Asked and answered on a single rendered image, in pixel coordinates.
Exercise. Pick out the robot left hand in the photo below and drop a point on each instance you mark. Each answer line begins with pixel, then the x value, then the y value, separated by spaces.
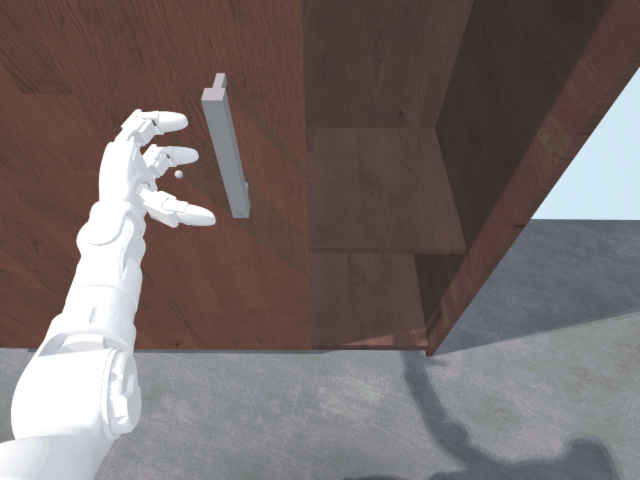
pixel 123 169

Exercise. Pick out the robot left forearm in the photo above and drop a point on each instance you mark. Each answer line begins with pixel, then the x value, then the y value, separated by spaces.
pixel 102 301

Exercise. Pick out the handle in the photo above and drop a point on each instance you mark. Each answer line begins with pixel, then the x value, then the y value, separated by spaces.
pixel 218 116

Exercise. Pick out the robot left upper arm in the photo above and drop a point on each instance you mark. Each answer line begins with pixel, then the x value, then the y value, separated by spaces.
pixel 70 409

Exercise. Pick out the wardrobe door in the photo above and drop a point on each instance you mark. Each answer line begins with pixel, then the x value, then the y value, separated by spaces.
pixel 71 73

